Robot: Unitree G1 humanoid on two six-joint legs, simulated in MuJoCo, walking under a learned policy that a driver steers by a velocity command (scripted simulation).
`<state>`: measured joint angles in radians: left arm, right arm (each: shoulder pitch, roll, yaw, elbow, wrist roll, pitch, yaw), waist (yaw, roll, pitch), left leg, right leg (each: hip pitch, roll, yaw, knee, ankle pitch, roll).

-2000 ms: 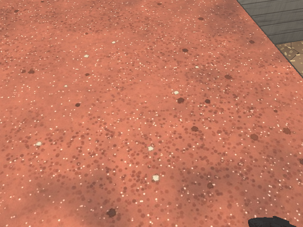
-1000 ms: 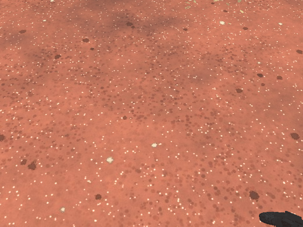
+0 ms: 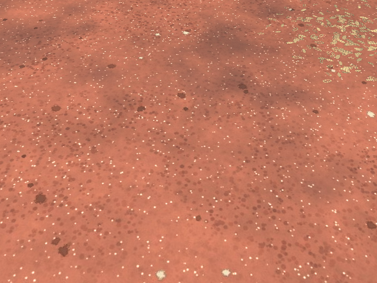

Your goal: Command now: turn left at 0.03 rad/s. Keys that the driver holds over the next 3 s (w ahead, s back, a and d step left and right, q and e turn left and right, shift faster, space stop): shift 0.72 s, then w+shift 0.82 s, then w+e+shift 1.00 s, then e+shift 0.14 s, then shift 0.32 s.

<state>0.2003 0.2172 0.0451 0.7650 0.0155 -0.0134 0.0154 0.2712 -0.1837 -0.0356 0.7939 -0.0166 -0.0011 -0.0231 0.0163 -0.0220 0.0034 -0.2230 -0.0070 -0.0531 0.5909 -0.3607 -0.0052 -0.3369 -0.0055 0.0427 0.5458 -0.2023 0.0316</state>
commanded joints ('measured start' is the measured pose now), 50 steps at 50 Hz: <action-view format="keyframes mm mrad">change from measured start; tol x16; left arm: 1 -29 81 23 -47 -3 -15 5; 37 8 72 26 271 -21 26 38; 41 -223 94 26 147 -66 -39 8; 47 -91 61 26 191 -56 -103 -36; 50 242 108 62 255 22 -33 -52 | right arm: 1 -3 -117 -28 -51 5 -20 -8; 50 33 -201 -64 157 -33 -86 21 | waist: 1 -2 56 11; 37 -16 55 -9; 41 -94 222 250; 50 155 44 35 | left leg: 1 -126 57 -71 -168 49 40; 36 -36 25 -8 -204 221 31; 40 -1 331 -460 -511 -647 256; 44 184 326 -350 -483 -236 212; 48 -65 180 -113 -428 -237 197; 50 -262 125 -41 -129 -54 192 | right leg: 1 107 -21 20 -43 78 -27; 34 180 -24 14 -67 182 -20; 37 173 21 -40 -32 -42 -23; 39 -74 66 -114 168 -357 -31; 43 -469 -118 14 396 -195 -88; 50 469 67 -243 2 -128 -63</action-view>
